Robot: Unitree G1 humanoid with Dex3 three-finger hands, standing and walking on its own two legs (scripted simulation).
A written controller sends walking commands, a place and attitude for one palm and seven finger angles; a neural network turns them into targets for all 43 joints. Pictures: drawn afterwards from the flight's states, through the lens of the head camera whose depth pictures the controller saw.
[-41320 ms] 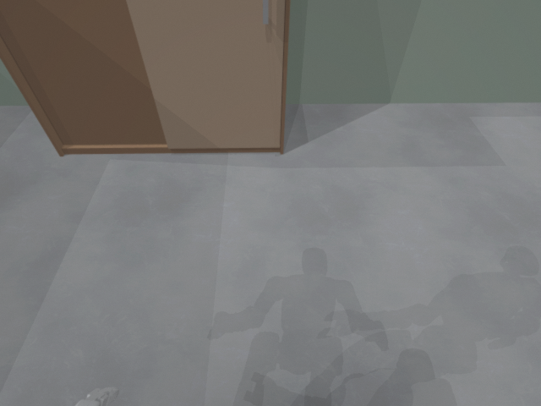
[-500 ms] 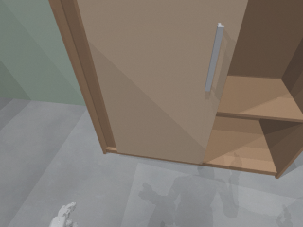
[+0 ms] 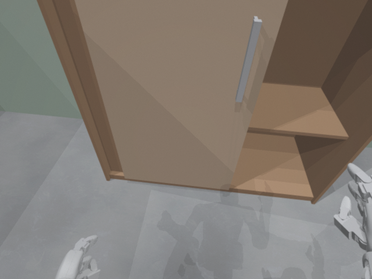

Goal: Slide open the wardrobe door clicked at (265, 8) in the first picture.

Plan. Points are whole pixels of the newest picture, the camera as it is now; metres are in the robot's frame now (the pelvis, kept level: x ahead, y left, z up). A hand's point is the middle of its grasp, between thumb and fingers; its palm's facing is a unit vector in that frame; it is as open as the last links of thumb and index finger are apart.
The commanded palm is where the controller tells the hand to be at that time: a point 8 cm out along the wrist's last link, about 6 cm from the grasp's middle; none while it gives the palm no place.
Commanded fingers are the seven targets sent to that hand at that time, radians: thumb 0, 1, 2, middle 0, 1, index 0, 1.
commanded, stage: let the arm hang, fingers relaxed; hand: right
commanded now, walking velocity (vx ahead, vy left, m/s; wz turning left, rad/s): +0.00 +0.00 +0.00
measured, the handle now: (246, 62) +0.76 -0.14 +0.13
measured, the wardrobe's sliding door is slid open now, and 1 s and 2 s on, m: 0.51 0.51 0.51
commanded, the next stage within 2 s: look to check the result in 1.02 s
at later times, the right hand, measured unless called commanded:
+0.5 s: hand out of the picture -0.01 -0.22 -0.16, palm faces -0.04 +0.97 -0.26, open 7.3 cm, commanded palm none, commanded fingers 0.00 -0.90 -0.90 0.20 0.30 0.20 0.30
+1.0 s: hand out of the picture +0.09 -0.20 -0.15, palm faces -0.07 +0.97 -0.22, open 7.4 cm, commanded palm none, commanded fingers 0.00 -0.90 -0.90 0.20 0.30 0.20 0.30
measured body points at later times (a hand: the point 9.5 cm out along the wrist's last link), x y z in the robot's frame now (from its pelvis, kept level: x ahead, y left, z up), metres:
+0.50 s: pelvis +0.01 -0.01 +0.02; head +0.06 -0.01 +0.46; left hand +0.04 +0.24 -0.13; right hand -0.01 -0.27 -0.14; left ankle +0.00 +0.14 -0.72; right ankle +0.05 -0.11 -0.72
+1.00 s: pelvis +0.02 -0.01 +0.02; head +0.05 -0.02 +0.47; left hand +0.06 +0.23 -0.13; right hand +0.10 -0.25 -0.14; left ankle +0.00 +0.14 -0.72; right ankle +0.05 -0.11 -0.72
